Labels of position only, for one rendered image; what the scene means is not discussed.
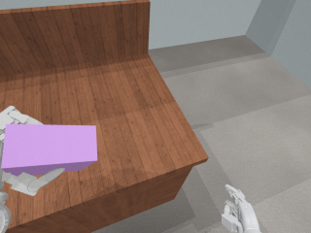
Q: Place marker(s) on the right robot hand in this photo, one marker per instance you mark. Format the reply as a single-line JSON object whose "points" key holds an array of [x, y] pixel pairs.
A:
{"points": [[243, 215]]}

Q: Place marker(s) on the table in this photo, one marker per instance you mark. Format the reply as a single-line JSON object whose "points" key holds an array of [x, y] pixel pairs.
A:
{"points": [[89, 64]]}

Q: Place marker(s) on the sponge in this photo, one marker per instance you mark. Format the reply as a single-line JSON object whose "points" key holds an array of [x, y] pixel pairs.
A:
{"points": [[36, 149]]}

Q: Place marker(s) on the robot left forearm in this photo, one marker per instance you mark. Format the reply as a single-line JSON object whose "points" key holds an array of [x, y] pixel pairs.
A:
{"points": [[5, 214]]}

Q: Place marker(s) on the left robot hand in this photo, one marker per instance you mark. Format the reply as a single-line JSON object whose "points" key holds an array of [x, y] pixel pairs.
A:
{"points": [[24, 183]]}

